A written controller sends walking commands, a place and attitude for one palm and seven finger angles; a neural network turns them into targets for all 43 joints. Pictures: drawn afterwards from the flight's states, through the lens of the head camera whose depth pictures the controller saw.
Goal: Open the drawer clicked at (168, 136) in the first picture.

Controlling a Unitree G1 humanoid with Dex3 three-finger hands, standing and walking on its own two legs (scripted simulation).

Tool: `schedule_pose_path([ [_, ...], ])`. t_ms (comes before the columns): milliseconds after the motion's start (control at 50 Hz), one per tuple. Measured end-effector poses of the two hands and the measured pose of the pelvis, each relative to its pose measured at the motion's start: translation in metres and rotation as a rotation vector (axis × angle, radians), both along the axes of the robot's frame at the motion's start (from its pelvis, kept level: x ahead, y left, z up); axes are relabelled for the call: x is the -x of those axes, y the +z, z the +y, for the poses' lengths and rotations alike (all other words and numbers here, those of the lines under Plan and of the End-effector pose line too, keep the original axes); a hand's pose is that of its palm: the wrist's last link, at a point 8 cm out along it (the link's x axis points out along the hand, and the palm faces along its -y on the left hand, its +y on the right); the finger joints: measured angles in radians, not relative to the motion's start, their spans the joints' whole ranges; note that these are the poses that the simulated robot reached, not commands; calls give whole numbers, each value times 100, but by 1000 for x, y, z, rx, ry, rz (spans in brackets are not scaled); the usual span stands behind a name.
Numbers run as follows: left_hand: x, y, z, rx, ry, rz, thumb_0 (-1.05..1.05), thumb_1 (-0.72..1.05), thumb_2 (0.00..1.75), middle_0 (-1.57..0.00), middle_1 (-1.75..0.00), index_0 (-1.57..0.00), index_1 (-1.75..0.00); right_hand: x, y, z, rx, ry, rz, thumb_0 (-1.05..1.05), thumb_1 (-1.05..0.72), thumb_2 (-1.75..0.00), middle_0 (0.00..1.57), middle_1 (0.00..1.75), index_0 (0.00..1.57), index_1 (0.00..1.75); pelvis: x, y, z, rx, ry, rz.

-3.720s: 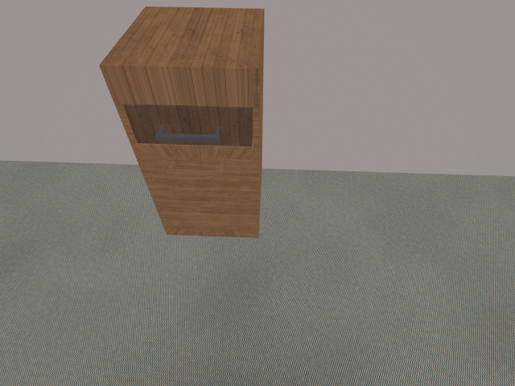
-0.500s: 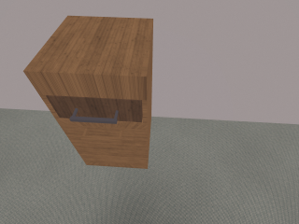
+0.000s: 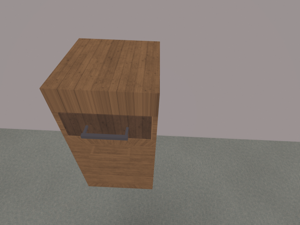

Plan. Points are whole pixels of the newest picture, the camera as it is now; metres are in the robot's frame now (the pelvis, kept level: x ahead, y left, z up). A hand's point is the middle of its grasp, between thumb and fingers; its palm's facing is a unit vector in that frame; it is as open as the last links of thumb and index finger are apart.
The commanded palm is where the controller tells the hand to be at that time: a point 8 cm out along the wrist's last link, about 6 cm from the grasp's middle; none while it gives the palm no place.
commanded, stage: look again from close up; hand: left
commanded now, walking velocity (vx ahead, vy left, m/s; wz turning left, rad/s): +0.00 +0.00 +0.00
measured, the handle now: (105, 132) +0.50 +0.22 -0.13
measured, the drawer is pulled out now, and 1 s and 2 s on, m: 0.00 0.00 0.00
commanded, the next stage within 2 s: raise the hand with hooked fingers in 0.02 s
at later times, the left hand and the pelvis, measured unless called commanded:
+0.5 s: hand (77, 215) +0.16 +0.20 -0.05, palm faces -0.09 -0.20 -0.98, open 8.4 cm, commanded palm +0.13 +0.23 -0.02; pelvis -0.05 -0.02 -0.03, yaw -2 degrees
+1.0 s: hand (79, 185) +0.22 +0.21 -0.01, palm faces -0.07 -0.12 -0.99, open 11.3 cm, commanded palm +0.20 +0.22 +0.05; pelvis -0.01 -0.04 -0.02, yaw +0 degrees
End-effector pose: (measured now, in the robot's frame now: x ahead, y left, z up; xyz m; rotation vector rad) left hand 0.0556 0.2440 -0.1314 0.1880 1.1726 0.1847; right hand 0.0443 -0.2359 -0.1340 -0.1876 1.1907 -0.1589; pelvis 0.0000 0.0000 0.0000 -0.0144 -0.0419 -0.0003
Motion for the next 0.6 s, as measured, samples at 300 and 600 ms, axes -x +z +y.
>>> schedule_pose_path([
  [300,-68,113,4,-486,-414,-496,1,85,88,-21,-33,-21,-34,-8,12,8,-11,76,-285,1,-91,-90,20,30,20,30,31,-7,2,-52,15,52],
  [600,-54,110,-41,-1021,-940,-603,0,53,75,-24,-53,-24,-53,-143,36,-25,32,258,-452,1,-90,-90,20,30,20,30,44,-35,-28,-58,-6,217],
])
